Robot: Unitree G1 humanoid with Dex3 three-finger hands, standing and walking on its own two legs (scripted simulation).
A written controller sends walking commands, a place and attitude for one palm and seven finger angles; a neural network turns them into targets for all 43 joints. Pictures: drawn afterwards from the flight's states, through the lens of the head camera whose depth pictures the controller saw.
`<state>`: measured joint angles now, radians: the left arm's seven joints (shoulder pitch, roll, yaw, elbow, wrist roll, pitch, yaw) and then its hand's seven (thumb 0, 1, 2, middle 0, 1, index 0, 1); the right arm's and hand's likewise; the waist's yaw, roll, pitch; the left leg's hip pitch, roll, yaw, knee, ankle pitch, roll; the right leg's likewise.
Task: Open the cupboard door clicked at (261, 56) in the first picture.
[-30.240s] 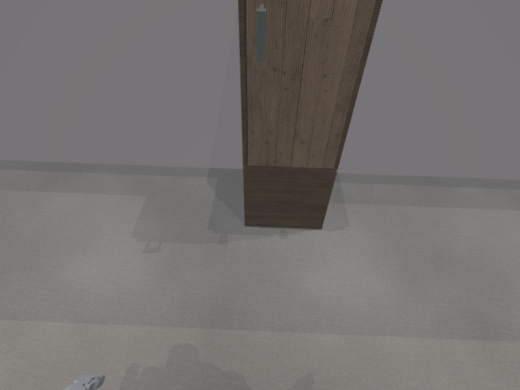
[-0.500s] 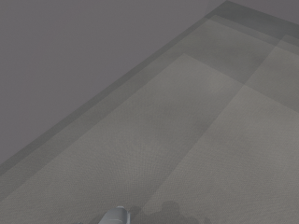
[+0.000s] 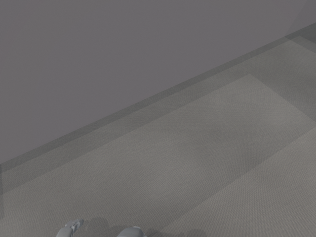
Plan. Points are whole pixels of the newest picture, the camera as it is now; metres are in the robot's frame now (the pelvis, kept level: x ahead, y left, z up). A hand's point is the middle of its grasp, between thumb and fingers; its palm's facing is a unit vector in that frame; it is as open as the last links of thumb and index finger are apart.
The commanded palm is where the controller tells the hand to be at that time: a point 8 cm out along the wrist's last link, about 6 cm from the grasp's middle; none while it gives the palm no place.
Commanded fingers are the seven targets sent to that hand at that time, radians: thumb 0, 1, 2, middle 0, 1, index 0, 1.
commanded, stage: turn to face it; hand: left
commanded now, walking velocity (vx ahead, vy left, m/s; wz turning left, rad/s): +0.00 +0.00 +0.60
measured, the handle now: out of the picture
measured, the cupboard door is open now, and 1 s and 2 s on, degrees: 50 50 50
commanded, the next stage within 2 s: none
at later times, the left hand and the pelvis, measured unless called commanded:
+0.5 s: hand out of the picture +0.02 +0.24 -0.16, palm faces +0.34 -0.91 -0.25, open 7.4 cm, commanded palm none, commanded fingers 0.00 0.90 0.90 -0.20 -0.30 -0.20 -0.30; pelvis +0.02 +0.01 +0.01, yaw +18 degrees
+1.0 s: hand out of the picture +0.00 +0.16 -0.14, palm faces +0.58 -0.78 -0.25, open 7.3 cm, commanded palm none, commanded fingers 0.00 0.90 0.90 -0.20 -0.30 -0.20 -0.30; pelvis +0.05 -0.04 +0.02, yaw +37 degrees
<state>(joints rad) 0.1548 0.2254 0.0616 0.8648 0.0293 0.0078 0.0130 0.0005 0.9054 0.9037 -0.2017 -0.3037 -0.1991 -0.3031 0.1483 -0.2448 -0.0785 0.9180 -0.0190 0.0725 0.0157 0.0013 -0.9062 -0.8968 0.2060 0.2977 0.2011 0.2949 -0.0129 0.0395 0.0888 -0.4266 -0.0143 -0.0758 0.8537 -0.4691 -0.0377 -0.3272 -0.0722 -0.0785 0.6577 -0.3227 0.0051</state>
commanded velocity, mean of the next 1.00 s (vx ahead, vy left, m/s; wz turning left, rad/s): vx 0.00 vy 0.00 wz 0.60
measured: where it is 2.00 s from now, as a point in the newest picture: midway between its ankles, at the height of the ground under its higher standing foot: outside the picture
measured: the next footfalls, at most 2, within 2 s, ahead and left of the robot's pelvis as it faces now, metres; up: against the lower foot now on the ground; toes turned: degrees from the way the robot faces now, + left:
left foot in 0.34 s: +0.04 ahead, +0.12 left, +0.00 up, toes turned +19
right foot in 0.74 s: +0.12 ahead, -0.13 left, +0.00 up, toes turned +23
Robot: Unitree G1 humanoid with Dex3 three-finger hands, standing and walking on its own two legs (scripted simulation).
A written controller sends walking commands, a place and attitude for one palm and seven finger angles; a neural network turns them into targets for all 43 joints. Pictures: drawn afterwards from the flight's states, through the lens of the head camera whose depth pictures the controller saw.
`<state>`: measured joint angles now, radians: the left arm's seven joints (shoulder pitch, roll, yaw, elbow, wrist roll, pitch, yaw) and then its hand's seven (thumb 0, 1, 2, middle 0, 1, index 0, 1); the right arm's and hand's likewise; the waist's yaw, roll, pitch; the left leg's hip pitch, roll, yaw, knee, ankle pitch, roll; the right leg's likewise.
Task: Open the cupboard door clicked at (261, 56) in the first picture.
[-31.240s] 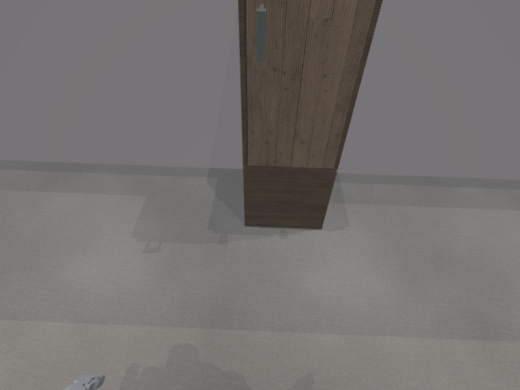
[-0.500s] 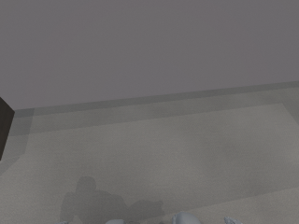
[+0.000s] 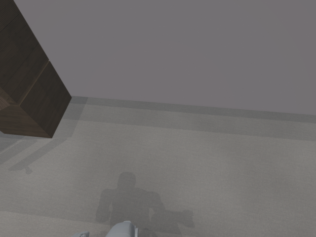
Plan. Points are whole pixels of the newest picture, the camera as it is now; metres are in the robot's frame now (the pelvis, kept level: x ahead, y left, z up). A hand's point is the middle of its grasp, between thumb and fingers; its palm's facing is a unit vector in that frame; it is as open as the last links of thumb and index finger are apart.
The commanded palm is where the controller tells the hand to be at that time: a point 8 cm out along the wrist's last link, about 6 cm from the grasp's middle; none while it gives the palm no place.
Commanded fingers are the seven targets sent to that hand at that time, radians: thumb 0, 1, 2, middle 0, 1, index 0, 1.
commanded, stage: turn to face it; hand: left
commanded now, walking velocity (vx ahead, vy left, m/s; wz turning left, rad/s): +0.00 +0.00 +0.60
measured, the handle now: out of the picture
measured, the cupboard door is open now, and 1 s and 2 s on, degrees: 50 50 50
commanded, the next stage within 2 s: take the last steps up to it in 1.18 s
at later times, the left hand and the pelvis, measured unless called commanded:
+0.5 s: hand out of the picture +0.07 +0.22 -0.16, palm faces +0.29 -0.91 -0.30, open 7.4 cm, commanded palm none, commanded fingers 0.00 0.90 0.90 -0.20 -0.30 -0.20 -0.30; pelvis +0.02 -0.02 -0.02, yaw +17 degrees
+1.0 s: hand out of the picture -0.02 +0.23 -0.17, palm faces +0.56 -0.79 -0.25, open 7.4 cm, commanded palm none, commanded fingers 0.00 0.90 0.90 -0.20 -0.30 -0.20 -0.30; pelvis +0.04 +0.01 -0.01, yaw +33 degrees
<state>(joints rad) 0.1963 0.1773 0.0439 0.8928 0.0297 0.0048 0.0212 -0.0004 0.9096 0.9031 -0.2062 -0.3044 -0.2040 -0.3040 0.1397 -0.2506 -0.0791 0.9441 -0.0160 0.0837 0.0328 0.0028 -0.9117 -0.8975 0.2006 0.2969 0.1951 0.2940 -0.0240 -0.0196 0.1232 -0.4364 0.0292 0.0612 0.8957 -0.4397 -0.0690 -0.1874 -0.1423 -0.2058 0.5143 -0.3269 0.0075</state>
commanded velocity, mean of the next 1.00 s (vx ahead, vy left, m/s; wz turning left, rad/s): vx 0.00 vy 0.00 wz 0.51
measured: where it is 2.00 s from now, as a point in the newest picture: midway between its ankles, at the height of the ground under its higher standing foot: outside the picture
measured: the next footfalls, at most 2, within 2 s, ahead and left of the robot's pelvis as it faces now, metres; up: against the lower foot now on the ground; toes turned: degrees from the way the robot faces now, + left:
left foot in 0.12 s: +0.04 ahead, +0.14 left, +0.00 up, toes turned +10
right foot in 0.46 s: +0.09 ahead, -0.13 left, +0.00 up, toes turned +12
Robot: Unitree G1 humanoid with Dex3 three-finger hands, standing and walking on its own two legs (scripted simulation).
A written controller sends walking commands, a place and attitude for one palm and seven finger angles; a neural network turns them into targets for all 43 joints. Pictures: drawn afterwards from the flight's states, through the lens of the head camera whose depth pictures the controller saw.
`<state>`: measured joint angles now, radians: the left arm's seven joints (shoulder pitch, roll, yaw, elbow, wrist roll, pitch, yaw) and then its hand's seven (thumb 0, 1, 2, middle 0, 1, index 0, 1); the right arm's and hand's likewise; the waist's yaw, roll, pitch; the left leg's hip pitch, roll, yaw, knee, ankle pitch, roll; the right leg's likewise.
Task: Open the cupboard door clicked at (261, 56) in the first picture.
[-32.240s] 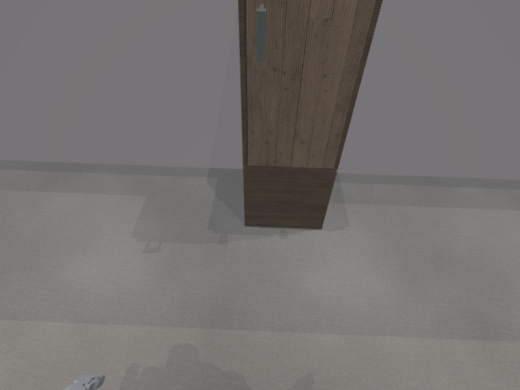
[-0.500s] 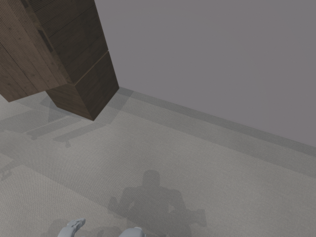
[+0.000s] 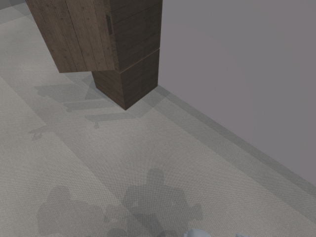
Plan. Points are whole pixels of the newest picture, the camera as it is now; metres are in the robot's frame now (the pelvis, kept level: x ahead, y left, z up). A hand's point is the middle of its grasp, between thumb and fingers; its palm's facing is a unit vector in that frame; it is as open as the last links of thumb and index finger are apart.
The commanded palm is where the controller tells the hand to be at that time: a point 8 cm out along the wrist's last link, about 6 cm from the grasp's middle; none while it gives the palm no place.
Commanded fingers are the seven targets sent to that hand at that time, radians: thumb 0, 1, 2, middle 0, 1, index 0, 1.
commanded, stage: turn to face it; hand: left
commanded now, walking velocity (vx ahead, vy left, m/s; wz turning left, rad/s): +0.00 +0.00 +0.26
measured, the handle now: out of the picture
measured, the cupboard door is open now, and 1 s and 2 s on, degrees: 50 50 50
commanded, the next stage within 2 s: take the last steps up to it in 0.18 s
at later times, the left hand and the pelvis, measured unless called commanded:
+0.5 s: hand out of the picture +0.00 +0.16 -0.16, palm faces +0.24 -0.95 -0.22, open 7.3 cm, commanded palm none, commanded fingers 0.00 0.90 0.90 -0.20 -0.30 -0.20 -0.30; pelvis +0.02 -0.03 +0.01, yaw +10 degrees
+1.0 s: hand (63, 211) +0.19 +0.29 -0.15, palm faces +0.24 -0.95 -0.20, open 7.4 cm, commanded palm none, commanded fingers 0.00 0.90 0.90 -0.20 -0.30 -0.20 -0.30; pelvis +0.13 +0.08 +0.00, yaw +14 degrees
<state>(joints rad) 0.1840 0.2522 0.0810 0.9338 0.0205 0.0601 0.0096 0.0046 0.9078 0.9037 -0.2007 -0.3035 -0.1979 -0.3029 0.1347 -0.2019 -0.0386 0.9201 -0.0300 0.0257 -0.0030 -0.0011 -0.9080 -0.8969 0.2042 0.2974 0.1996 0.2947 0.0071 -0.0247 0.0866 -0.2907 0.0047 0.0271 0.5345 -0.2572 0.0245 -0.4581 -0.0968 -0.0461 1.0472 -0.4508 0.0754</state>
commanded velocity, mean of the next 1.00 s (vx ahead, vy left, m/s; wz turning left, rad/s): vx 0.22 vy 0.10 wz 0.15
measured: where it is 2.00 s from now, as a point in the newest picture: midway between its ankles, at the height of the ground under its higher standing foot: (119, 184)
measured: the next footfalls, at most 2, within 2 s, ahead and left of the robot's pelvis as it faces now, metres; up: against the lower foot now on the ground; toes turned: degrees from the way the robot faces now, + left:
right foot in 0.16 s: +0.04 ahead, -0.14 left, +0.00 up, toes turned -2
left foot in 0.64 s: +0.07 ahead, +0.14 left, +0.00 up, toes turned +19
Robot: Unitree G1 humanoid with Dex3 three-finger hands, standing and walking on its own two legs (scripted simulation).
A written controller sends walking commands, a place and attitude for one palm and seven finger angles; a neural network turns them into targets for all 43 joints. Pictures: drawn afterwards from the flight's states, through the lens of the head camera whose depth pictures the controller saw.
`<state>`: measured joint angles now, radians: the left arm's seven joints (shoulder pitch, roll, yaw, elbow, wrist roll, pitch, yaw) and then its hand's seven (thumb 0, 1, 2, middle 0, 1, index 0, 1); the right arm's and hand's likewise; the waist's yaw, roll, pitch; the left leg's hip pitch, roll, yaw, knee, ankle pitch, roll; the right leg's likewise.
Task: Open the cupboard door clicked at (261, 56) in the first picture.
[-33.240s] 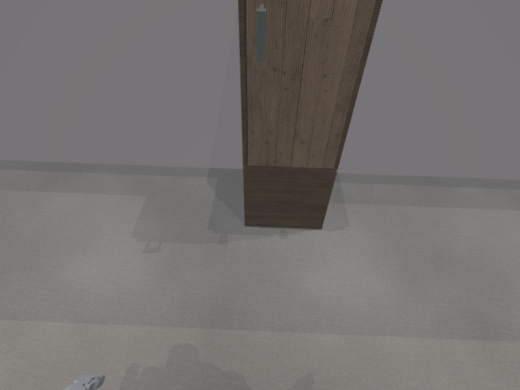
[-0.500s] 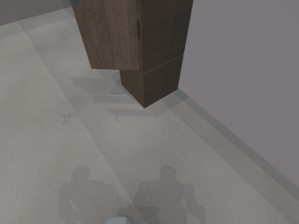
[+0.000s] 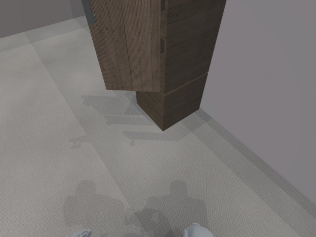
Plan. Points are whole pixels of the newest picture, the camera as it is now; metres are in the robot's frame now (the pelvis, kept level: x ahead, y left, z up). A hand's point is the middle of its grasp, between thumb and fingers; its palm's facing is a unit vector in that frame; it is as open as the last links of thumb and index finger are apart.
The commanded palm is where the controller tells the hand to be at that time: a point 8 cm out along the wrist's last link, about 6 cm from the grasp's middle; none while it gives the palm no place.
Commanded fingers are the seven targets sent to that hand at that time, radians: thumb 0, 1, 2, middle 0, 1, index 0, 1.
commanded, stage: take the last steps up to it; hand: left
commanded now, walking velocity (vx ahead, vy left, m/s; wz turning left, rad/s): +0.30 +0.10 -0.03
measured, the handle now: (89, 4) +0.93 +0.32 +0.16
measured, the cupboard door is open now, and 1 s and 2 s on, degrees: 50 50 50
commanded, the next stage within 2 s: come to a stop and stand still in 0.70 s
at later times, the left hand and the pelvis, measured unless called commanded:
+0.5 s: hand (93, 232) +0.16 +0.20 -0.16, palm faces +0.11 -0.97 -0.22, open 7.2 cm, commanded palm none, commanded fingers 0.00 0.90 0.90 -0.20 -0.30 -0.20 -0.30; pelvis +0.20 +0.01 +0.01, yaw +2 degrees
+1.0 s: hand (86, 148) +0.44 +0.30 -0.17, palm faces +0.02 -0.98 -0.20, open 7.3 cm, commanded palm none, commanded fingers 0.00 0.90 0.90 -0.20 -0.30 -0.20 -0.30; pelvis +0.35 +0.11 +0.00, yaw -1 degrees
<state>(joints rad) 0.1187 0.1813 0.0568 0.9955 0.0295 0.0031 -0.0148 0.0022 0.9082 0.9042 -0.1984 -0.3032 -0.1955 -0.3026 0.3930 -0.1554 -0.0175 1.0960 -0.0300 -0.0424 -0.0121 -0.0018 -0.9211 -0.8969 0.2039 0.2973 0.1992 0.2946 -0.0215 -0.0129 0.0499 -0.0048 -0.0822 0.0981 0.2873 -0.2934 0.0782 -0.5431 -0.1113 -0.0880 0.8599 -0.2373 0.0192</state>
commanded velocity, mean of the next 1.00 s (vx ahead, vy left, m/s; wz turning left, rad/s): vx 0.13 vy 0.04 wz -0.02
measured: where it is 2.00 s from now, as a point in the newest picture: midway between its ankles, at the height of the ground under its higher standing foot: (143, 214)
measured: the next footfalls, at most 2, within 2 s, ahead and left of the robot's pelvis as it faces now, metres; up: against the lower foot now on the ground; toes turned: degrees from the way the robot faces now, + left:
right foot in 0.12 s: +0.17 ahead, -0.11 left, +0.00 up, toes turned -8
left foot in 0.62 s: +0.37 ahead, +0.18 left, +0.00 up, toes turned +8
